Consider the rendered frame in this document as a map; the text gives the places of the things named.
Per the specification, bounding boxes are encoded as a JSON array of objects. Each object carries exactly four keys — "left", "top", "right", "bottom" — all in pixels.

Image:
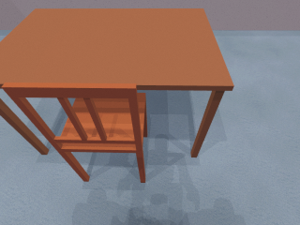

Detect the chair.
[{"left": 2, "top": 82, "right": 148, "bottom": 183}]

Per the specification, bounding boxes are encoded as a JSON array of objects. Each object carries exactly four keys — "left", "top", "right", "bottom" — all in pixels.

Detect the table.
[{"left": 0, "top": 8, "right": 234, "bottom": 158}]

